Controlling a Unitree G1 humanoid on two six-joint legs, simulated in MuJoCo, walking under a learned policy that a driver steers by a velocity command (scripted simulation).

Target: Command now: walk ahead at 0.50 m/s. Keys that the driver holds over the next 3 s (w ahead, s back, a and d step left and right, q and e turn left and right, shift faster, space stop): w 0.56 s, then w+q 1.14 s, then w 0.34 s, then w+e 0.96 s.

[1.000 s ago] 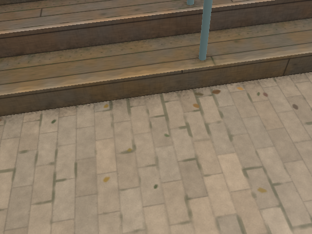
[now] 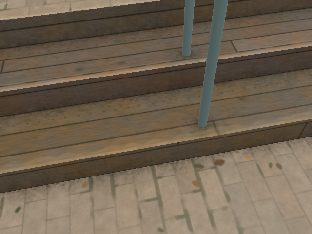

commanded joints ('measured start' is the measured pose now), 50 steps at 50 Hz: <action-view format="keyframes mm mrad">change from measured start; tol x32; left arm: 1 -50 142 32 -58 -3 -23 11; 50 -150 133 31 -14 14 -36 35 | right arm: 1 11 -41 -9 -54 -10 3 -3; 50 52 -37 -14 -106 11 32 -16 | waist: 1 -41 -94 -8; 17 -121 261 -402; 50 -35 -137 -43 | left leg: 1 -61 44 -27 -120 153 -22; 12 24 -38 20 -550 202 33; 15 478 -71 53 -584 201 108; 17 1032 274 -656 -724 21 320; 22 512 133 -264 -875 171 216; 34 497 60 -71 -899 336 195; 40 512 29 -129 -560 463 115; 43 -150 -113 -97 145 -333 14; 50 -46 21 -50 80 -19 -18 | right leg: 1 21 -274 214 -207 181 -184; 15 142 -230 78 262 468 -35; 17 -454 -9 105 847 -427 57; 18 -564 -74 170 946 -392 44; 38 -271 -107 99 139 101 72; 42 625 -495 620 71 163 -189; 50 35 -351 156 -181 183 -130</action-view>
